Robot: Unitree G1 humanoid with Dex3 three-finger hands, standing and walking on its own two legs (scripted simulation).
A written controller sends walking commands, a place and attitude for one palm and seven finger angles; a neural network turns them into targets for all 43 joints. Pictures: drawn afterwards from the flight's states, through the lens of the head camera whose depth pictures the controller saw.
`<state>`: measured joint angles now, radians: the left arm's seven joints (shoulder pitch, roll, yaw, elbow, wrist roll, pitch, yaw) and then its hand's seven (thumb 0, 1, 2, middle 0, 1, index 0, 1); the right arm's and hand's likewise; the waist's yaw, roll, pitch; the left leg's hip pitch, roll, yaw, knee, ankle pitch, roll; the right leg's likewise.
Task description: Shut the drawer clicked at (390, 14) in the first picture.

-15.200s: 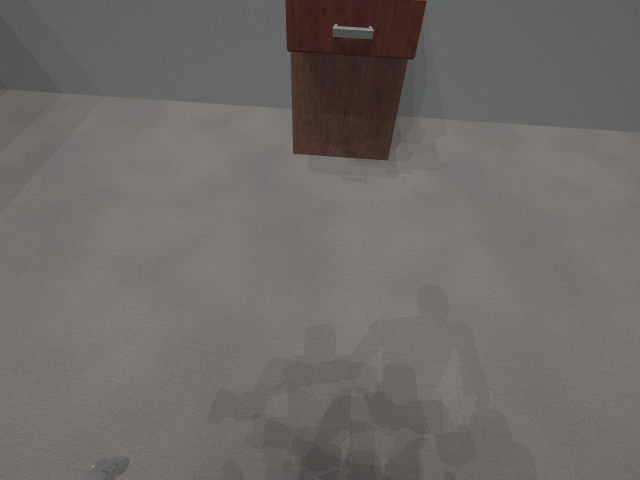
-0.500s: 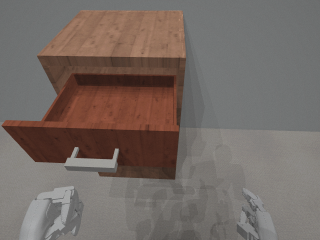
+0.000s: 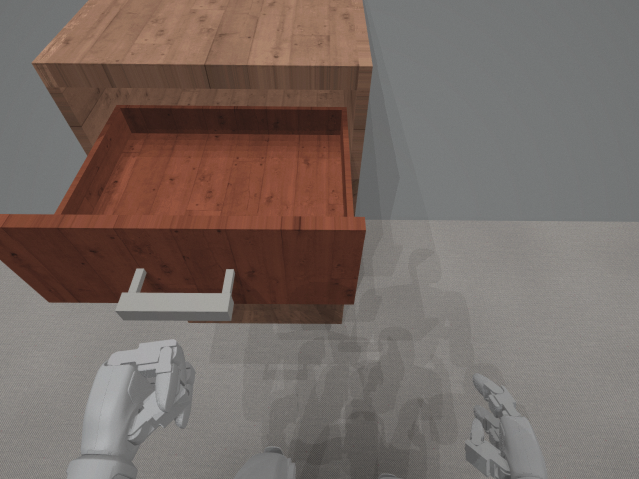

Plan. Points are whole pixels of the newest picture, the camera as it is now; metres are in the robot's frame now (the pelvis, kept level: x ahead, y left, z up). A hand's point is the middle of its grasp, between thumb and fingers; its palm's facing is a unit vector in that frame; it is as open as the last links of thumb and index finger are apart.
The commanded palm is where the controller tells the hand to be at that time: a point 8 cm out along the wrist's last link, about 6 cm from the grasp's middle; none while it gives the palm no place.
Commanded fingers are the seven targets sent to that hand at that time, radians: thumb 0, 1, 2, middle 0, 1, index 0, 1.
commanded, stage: bring the fist close to the handle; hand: left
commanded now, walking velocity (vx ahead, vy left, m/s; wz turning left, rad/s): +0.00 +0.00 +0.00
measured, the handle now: (180, 291) +0.33 +0.20 +0.04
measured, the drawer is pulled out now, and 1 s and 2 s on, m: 0.28 0.28 0.16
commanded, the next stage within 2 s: push the drawer shut in 0.64 s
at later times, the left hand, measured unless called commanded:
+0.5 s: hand (212, 366) +0.24 +0.14 +0.05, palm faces +0.04 -1.00 -0.04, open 3.3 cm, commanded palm +0.20 +0.20 +0.04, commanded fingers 0.00 0.90 0.90 -1.40 -1.60 -1.40 -1.60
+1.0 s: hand (218, 354) +0.25 +0.13 +0.04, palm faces +0.02 -1.00 -0.06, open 3.3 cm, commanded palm +0.23 +0.20 +0.04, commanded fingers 0.00 0.90 0.90 -1.40 -1.60 -1.40 -1.60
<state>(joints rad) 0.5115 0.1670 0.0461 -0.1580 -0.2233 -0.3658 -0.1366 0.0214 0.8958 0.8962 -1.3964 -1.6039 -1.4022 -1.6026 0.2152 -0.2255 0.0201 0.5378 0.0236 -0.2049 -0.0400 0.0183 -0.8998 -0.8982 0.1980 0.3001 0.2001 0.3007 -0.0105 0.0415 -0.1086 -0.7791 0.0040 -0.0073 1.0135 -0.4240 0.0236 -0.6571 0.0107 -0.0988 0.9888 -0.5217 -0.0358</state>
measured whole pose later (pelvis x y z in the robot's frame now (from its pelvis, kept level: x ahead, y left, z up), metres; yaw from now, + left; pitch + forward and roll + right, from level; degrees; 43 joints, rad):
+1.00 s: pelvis +0.01 -0.02 -0.02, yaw -1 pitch +15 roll -1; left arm 0.36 0.20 0.07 -0.04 -0.21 -0.36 -0.09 0.02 0.89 0.90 -1.40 -1.60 -1.40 -1.60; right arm 0.22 -0.24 0.02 0.51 0.02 -0.09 -0.04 0.02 -0.90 -0.90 0.20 0.30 0.20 0.30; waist -0.03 0.04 -0.15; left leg -0.88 0.03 -0.01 1.10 -0.48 -0.01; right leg -0.77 0.03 -0.10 1.09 -0.58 -0.07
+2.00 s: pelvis +0.00 +0.00 -0.01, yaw -2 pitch +15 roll -2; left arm -0.22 0.22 0.15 0.48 -0.16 -0.38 -0.04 0.02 0.77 0.86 -1.40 -1.60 -1.40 -1.60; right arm 0.26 -0.25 0.02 0.61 0.02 -0.05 -0.02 0.01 -0.90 -0.90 0.20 0.30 0.20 0.30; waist -0.07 0.02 -0.13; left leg -0.88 0.02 0.03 1.04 -0.43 0.03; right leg -0.77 0.03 -0.06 1.02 -0.52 -0.03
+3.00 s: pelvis -0.01 +0.00 -0.02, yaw -4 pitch +21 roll -3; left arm -0.77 0.42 0.38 1.06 -0.08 -0.44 -0.11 0.01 0.72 0.84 -1.40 -1.60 -1.40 -1.60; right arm 0.35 -0.26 0.03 0.66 -0.01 0.03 0.00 0.01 -0.90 -0.90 0.20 0.30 0.20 0.30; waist -0.16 0.03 -0.13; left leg -1.05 0.05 0.01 1.11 -0.44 0.03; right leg -0.94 0.05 -0.07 1.08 -0.52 -0.04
